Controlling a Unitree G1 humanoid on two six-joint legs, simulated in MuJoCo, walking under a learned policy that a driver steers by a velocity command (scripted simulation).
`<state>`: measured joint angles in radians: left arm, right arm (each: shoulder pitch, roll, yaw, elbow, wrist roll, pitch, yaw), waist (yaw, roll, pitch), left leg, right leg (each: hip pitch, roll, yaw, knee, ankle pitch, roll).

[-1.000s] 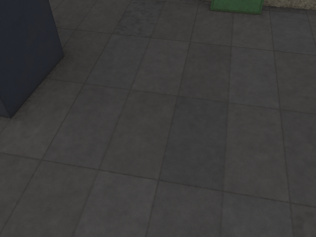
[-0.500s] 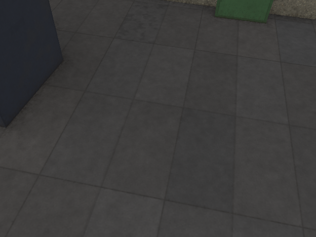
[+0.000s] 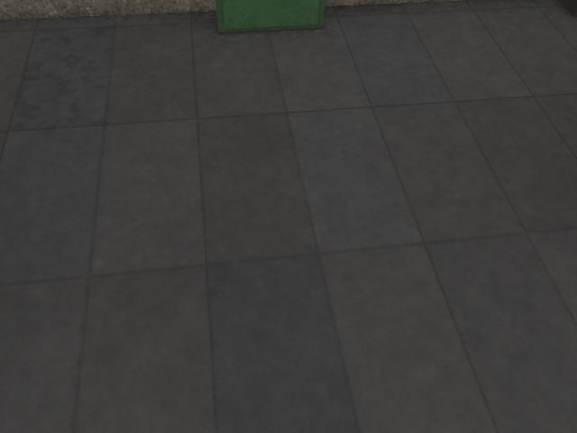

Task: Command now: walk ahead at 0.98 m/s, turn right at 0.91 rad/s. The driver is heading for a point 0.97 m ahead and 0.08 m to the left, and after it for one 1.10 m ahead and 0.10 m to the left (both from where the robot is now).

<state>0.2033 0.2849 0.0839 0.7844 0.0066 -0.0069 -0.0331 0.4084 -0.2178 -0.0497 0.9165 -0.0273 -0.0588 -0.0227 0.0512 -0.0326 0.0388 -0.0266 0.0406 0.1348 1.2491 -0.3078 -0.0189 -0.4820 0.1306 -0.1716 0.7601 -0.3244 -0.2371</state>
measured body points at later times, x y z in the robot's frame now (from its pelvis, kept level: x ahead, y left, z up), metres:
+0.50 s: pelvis +0.48 +0.04 +0.03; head +0.51 +0.02 +0.48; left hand +0.59 +0.30 -0.09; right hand +0.53 -0.25 -0.10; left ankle +0.56 +0.09 -0.69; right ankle +0.30 -0.05 -0.56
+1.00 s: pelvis +0.88 +0.00 +0.04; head +0.94 +0.01 +0.49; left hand +0.91 +0.29 -0.06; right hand +1.10 -0.25 -0.07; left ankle +0.82 +0.09 -0.59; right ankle +0.98 -0.10 -0.69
